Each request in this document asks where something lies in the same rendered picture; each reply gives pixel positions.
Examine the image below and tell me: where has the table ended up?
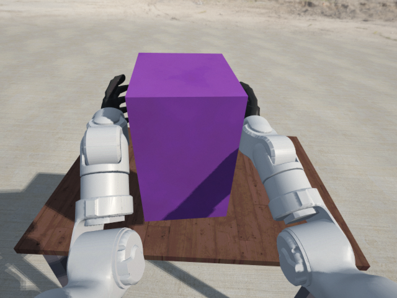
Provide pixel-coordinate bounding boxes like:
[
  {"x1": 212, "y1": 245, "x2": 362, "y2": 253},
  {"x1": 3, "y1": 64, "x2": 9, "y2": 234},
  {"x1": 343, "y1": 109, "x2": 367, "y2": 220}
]
[{"x1": 14, "y1": 127, "x2": 370, "y2": 298}]

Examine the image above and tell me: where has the robot right hand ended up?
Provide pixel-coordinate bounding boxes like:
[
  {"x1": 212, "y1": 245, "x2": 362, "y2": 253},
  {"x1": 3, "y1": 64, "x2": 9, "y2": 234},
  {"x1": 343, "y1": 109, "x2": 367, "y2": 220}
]
[{"x1": 240, "y1": 81, "x2": 260, "y2": 118}]

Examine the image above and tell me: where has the robot left upper arm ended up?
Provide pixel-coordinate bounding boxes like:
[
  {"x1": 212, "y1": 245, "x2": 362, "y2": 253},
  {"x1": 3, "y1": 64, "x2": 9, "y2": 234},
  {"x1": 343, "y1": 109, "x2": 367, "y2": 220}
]
[{"x1": 34, "y1": 227, "x2": 145, "y2": 298}]

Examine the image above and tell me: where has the robot left hand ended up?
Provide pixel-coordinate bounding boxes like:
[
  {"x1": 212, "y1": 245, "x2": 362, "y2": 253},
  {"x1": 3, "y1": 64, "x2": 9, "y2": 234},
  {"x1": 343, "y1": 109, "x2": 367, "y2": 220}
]
[{"x1": 101, "y1": 74, "x2": 129, "y2": 123}]

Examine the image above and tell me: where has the robot right upper arm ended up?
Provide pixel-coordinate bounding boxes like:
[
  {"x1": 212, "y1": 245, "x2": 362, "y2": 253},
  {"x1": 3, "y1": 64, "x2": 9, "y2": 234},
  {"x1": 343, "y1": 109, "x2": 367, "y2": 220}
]
[{"x1": 277, "y1": 219, "x2": 397, "y2": 298}]

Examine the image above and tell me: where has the carton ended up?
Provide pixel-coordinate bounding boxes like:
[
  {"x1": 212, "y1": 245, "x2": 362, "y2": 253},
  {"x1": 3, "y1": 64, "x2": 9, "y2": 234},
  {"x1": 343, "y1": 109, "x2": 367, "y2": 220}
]
[{"x1": 125, "y1": 53, "x2": 248, "y2": 222}]

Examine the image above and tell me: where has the robot left forearm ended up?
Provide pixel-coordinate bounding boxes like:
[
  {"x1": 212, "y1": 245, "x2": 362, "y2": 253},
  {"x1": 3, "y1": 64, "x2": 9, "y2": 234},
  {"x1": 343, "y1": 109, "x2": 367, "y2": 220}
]
[{"x1": 66, "y1": 107, "x2": 133, "y2": 276}]

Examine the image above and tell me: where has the robot right forearm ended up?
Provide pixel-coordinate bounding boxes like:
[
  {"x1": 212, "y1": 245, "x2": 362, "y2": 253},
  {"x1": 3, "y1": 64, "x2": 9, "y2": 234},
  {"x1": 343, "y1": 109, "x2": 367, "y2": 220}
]
[{"x1": 239, "y1": 115, "x2": 355, "y2": 261}]

